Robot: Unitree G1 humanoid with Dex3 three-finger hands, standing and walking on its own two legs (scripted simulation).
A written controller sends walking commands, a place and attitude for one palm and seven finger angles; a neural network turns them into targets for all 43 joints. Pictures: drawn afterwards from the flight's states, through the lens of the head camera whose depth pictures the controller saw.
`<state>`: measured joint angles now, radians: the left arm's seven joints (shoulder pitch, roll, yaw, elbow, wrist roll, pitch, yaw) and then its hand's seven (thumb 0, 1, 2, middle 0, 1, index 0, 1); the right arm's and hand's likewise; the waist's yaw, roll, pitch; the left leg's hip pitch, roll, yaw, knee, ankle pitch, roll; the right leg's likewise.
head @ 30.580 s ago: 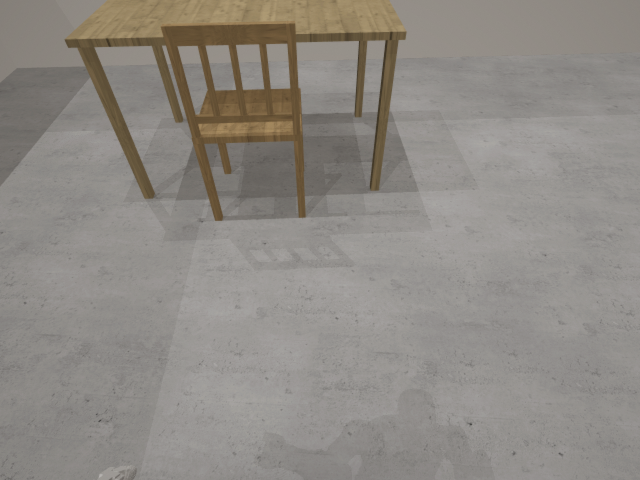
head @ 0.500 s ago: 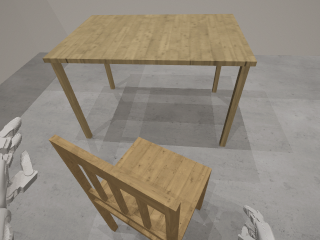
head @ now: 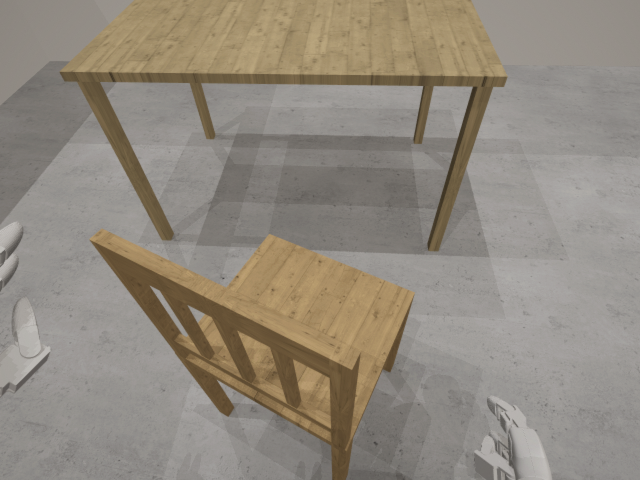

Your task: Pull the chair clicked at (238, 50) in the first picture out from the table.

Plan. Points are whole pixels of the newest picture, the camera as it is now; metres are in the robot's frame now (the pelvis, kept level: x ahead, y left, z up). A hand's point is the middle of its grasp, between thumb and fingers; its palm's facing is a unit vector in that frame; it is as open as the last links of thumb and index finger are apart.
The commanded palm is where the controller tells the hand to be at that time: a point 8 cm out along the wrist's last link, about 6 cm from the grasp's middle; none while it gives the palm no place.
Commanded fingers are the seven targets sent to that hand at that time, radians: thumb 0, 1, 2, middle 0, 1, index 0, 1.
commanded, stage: step back with the hand held close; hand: left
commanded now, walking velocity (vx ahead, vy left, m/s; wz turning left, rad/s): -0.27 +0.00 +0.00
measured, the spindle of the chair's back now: (236, 349) +0.32 +0.18 -0.12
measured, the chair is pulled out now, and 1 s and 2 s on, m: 0.59 0.59 0.59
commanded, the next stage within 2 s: stop stepping back and stand still in 1.30 s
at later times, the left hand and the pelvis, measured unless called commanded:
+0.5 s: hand out of the picture +0.13 +0.28 +0.17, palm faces +0.48 -0.70 -0.53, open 7.4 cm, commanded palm +0.07 +0.30 +0.18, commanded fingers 0.00 0.90 0.90 -0.20 -0.30 -0.20 -0.30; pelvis -0.06 +0.00 -0.01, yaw +2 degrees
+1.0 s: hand out of the picture +0.10 +0.26 +0.17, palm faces +0.49 -0.70 -0.52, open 7.4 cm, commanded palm +0.04 +0.28 +0.18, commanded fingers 0.00 0.90 0.90 -0.20 -0.30 -0.20 -0.30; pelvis -0.09 -0.02 -0.01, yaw +2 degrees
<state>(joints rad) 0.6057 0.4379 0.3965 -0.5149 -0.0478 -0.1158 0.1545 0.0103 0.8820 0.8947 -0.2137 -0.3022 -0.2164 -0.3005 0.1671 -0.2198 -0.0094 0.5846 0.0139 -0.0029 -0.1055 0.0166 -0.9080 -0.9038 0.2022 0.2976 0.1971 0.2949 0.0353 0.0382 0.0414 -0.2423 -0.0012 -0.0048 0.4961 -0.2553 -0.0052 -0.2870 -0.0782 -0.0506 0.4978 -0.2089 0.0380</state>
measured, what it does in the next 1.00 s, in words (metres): steps on the spot: right foot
